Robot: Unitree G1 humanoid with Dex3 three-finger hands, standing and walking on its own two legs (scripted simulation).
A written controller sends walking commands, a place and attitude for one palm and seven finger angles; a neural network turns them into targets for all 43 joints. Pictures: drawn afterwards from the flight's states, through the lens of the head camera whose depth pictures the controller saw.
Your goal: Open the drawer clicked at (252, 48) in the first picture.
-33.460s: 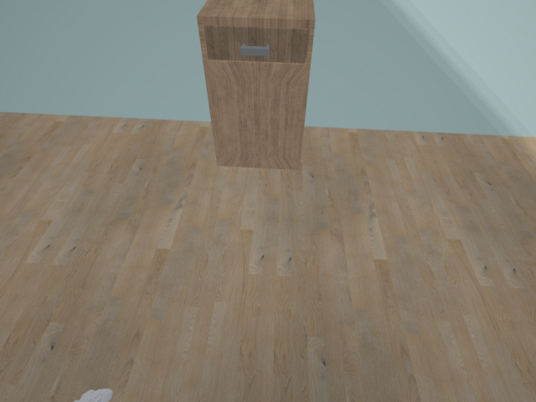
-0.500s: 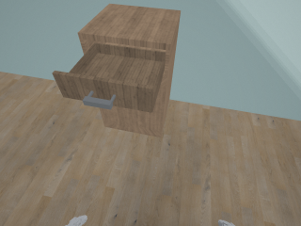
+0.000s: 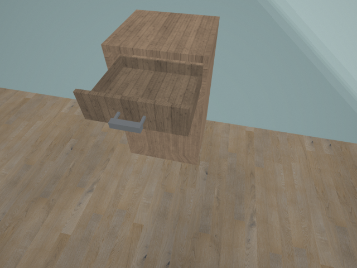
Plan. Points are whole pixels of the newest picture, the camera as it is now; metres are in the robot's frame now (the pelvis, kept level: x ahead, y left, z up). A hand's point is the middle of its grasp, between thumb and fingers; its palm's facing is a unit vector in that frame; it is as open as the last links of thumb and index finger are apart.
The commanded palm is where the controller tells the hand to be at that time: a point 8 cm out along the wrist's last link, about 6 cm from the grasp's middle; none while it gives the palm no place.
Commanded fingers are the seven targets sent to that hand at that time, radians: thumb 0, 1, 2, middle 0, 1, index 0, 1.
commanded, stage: let the arm hang, fingers relaxed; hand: left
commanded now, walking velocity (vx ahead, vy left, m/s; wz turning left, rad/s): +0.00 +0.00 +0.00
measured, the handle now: (128, 120) +0.60 +0.23 -0.08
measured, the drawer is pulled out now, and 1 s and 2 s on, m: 0.30 0.30 0.30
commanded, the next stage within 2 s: look to check the result in 0.34 s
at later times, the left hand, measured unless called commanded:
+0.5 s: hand out of the picture -0.02 +0.15 -0.18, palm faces +0.02 -0.98 -0.17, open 7.3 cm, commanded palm none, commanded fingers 0.00 0.90 0.90 -0.20 -0.30 -0.20 -0.30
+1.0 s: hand out of the picture +0.00 +0.15 -0.18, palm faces +0.02 -0.98 -0.19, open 7.3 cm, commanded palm none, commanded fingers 0.00 0.90 0.90 -0.20 -0.30 -0.20 -0.30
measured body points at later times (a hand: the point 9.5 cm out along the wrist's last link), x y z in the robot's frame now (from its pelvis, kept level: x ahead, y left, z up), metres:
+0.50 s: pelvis +0.00 -0.01 +0.00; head +0.02 -0.01 +0.45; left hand -0.02 +0.21 -0.16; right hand -0.03 -0.21 -0.16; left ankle +0.02 +0.10 -0.74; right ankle +0.01 -0.12 -0.74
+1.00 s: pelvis +0.01 -0.01 +0.00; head +0.02 -0.02 +0.45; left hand +0.00 +0.20 -0.16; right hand -0.01 -0.22 -0.16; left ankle +0.02 +0.10 -0.74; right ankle +0.01 -0.12 -0.74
